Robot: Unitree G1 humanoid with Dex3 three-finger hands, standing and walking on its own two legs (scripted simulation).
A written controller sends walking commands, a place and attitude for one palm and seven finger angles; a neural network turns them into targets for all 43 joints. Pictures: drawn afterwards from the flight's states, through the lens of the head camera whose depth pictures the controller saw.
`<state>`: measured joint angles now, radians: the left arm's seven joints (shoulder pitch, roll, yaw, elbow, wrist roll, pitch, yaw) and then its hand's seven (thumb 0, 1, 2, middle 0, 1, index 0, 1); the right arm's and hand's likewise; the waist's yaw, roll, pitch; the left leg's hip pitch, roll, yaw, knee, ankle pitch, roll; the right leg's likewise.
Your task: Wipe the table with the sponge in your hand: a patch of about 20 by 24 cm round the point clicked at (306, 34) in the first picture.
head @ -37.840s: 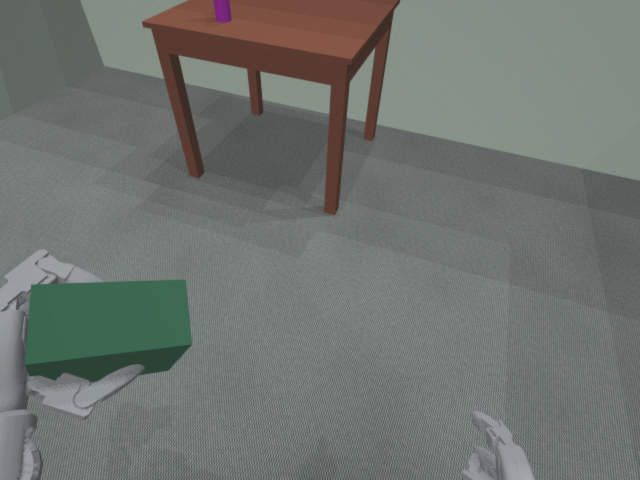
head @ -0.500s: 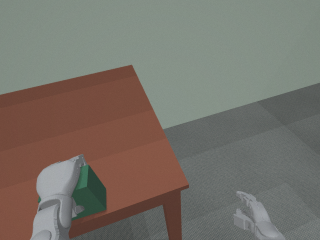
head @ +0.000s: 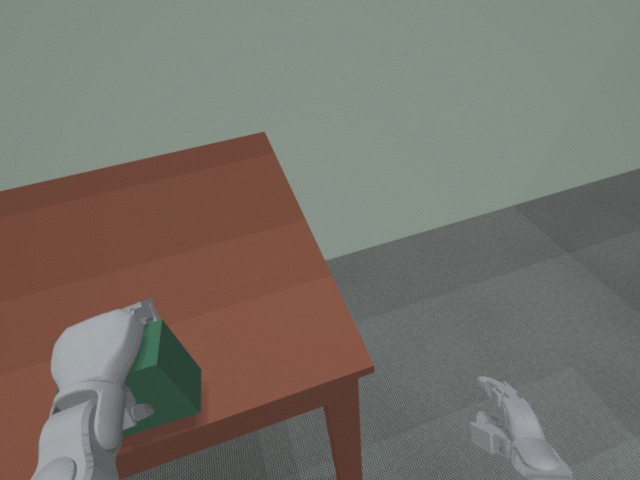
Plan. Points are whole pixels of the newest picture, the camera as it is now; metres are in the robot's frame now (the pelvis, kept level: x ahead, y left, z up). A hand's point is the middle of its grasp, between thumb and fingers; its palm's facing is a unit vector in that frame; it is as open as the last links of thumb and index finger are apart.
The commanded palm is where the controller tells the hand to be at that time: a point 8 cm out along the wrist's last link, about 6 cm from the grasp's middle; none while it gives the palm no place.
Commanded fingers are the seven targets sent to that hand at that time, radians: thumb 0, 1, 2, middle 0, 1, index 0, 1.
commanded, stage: lift the sponge slowly off the table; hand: left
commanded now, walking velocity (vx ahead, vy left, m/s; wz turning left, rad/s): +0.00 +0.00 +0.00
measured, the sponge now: (146, 388) +0.20 +0.26 +0.03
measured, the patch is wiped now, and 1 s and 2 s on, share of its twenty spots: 1.00 1.00 1.00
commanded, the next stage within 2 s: bring the sponge back beside the body in 1.14 s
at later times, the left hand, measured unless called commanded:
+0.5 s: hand (114, 351) +0.21 +0.27 +0.11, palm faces +0.07 -0.13 -0.99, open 10.2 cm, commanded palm +0.18 +0.27 +0.18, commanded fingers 0.00 0.10 1.30 -1.20 -1.60 -1.20 -1.60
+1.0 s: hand (110, 327) +0.21 +0.26 +0.15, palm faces +0.17 -0.15 -0.97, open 10.2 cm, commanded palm +0.18 +0.27 +0.22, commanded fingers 0.00 0.10 1.30 -1.20 -1.60 -1.20 -1.60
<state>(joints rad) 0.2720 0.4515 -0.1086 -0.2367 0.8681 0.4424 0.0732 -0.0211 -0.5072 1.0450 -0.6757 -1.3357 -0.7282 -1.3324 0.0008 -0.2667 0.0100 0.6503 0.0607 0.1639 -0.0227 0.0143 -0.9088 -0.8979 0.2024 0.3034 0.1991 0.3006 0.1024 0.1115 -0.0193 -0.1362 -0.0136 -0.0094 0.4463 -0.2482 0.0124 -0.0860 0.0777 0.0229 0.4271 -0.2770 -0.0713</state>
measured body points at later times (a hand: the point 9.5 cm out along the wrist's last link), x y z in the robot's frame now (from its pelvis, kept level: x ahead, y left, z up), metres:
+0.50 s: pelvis -0.01 +0.01 +0.00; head -0.04 -0.04 +0.45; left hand +0.20 +0.28 +0.16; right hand +0.25 -0.20 -0.07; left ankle +0.00 +0.12 -0.74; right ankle -0.03 -0.08 -0.74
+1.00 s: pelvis -0.01 +0.01 +0.00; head -0.04 -0.05 +0.45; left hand +0.20 +0.27 +0.20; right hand +0.25 -0.19 -0.07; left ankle +0.00 +0.12 -0.74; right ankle -0.03 -0.08 -0.74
